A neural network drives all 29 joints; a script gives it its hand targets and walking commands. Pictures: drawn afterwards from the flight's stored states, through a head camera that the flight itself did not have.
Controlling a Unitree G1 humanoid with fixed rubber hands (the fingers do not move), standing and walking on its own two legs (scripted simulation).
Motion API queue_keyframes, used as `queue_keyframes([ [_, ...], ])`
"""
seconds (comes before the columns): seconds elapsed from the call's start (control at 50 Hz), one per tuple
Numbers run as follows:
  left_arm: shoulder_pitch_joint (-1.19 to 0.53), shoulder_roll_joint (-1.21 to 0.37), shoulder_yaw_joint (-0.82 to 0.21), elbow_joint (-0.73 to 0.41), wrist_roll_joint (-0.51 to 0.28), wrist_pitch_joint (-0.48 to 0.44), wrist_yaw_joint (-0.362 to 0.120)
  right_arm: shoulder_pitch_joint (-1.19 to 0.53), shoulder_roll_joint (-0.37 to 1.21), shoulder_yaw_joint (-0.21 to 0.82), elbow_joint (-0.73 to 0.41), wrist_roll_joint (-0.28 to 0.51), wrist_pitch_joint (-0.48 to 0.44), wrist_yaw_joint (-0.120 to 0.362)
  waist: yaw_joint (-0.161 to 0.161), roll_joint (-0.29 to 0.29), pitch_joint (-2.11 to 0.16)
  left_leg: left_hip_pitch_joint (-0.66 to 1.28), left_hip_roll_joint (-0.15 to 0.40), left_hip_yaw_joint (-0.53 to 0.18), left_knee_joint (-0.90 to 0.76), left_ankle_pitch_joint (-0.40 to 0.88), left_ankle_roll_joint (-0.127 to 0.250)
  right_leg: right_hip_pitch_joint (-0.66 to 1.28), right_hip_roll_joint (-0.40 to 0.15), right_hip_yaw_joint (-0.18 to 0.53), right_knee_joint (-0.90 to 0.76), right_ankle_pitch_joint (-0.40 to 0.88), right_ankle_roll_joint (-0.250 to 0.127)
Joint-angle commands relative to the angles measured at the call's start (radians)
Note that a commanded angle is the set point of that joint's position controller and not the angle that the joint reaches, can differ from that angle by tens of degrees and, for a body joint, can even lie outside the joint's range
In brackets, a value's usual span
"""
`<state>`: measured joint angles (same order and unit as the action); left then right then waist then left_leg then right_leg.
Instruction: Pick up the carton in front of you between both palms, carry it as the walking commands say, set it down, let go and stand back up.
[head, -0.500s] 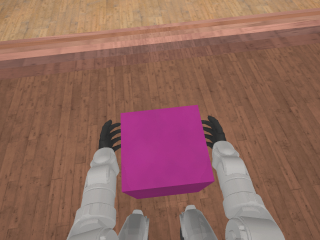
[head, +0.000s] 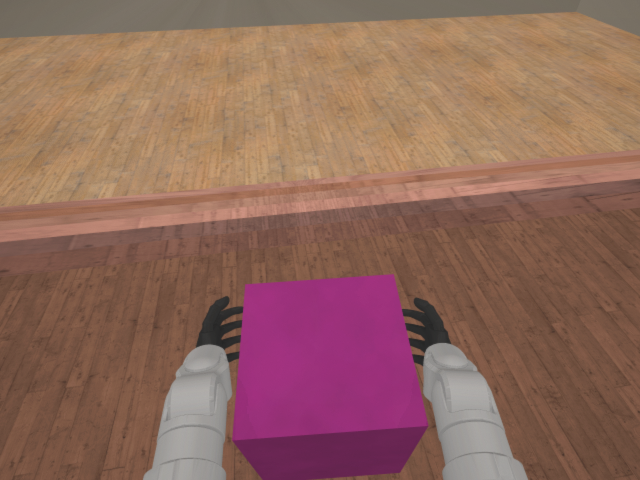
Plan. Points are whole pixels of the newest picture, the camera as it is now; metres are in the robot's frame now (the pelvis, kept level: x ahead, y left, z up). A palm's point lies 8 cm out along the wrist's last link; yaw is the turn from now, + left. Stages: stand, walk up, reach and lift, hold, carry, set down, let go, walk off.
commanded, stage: reach and lift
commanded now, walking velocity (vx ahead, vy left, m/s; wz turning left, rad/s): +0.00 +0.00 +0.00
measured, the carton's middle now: (326, 383) +0.29 +0.00 -0.07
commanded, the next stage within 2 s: hold in 1.04 s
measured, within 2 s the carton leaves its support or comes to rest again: neither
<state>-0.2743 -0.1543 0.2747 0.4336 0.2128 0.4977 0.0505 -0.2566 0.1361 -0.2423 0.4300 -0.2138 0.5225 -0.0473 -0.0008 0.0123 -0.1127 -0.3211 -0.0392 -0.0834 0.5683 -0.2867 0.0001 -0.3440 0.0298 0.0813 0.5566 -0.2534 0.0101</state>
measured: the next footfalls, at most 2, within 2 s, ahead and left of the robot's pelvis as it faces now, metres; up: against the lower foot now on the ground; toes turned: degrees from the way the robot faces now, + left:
none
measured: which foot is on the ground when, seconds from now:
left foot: down 0.00-1.00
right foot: down 0.00-1.00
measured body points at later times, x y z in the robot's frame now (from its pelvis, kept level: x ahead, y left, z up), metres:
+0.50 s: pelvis -0.02 -0.01 +0.01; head -0.04 -0.01 +0.46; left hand +0.30 +0.15 +0.03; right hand +0.30 -0.16 +0.03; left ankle +0.00 +0.12 -0.73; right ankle +0.02 -0.13 -0.73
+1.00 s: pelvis +0.01 +0.00 +0.01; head -0.03 +0.00 +0.46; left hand +0.31 +0.15 +0.04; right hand +0.30 -0.15 +0.04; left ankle +0.01 +0.12 -0.73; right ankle +0.02 -0.13 -0.73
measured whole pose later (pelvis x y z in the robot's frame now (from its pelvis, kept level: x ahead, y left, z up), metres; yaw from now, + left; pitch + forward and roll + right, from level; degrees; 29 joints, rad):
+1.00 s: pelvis +0.01 +0.00 +0.01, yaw +0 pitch -5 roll +0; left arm -0.28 -0.16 0.25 0.32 0.29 0.67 0.01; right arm -0.25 0.15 -0.21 0.30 -0.28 0.70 -0.02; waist 0.00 0.01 -0.01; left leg -0.08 -0.03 -0.09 0.38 -0.22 0.00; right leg -0.10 0.02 0.08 0.38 -0.19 0.01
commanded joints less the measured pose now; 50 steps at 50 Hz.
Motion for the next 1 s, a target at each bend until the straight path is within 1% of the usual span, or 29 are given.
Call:
queue_keyframes([
  [0.0,-0.433,-1.024,-0.565,0.052,-0.168,0.057,-0.274,-0.542,0.963,0.563,-0.06,0.193,0.021,0.275,-0.003,-0.001,-0.176,0.112,-0.038,-0.021,-0.142,0.239,-0.007,0.211,0.06,0.004,-0.105,0.207,-0.015],
  [0.06,-0.454,-1.005,-0.506,0.081,-0.137,0.084,-0.284,-0.562,0.944,0.507,-0.036,0.16,0.051,0.282,-0.004,0.003,-0.081,0.109,-0.032,-0.019,-0.18,0.142,-0.003,0.207,0.055,-0.003,-0.137,0.114,-0.019],
  [0.12,-0.514,-1.004,-0.456,0.111,-0.114,0.088,-0.294,-0.619,0.948,0.457,-0.001,0.138,0.055,0.295,-0.005,0.006,-0.042,0.095,-0.028,-0.014,-0.192,0.053,0.004,0.202,0.052,-0.012,-0.143,0.034,-0.024],
  [0.22,-0.618,-1.029,-0.468,0.082,-0.125,0.073,-0.307,-0.717,0.992,0.477,-0.024,0.151,0.043,0.309,0.0,-0.001,-0.123,0.116,-0.029,-0.004,-0.182,0.053,0.011,0.241,0.049,-0.016,-0.134,0.038,-0.023],
  [0.32,-0.635,-1.02,-0.469,0.077,-0.121,0.071,-0.313,-0.729,1.008,0.486,-0.024,0.154,0.043,0.307,0.004,-0.014,-0.155,0.124,-0.035,0.006,-0.182,0.055,0.013,0.268,0.047,-0.015,-0.144,0.045,-0.017],
  [0.46,-0.595,-0.989,-0.47,0.057,-0.116,0.081,-0.319,-0.68,1.003,0.489,-0.043,0.149,0.058,0.293,0.002,-0.022,-0.157,0.142,-0.045,0.015,-0.193,0.111,0.011,0.309,0.044,-0.009,-0.168,0.114,-0.005],
  [0.72,-0.465,-0.968,-0.522,-0.054,-0.146,0.117,-0.312,-0.545,0.982,0.535,-0.154,0.183,0.093,0.28,-0.001,-0.016,-0.172,0.221,-0.053,0.002,-0.218,0.283,-0.003,0.37,0.051,-0.002,-0.192,0.296,0.003],
  [0.86,-0.425,-0.971,-0.54,-0.097,-0.159,0.138,-0.305,-0.514,0.964,0.551,-0.202,0.196,0.11,0.282,-0.001,-0.008,-0.16,0.25,-0.051,-0.005,-0.228,0.329,-0.008,0.369,0.057,-0.004,-0.2,0.316,0.0],
  [0.98,-0.426,-0.976,-0.546,-0.111,-0.167,0.155,-0.301,-0.522,0.951,0.554,-0.22,0.202,0.123,0.286,-0.003,-0.004,-0.145,0.257,-0.046,-0.008,-0.232,0.318,-0.011,0.358,0.059,-0.008,-0.203,0.284,-0.003],
])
